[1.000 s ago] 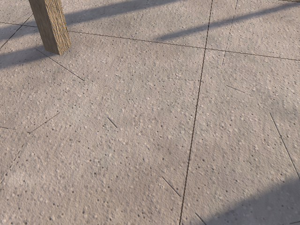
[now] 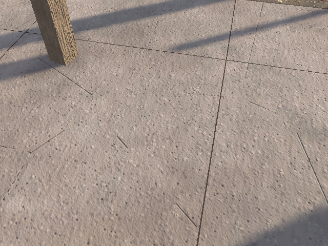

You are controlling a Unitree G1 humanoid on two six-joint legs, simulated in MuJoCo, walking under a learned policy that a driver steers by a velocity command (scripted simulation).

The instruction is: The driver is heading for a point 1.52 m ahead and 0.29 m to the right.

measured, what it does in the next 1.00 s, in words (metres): walks ahead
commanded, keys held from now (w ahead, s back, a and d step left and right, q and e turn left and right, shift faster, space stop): no key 0.48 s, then w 0.52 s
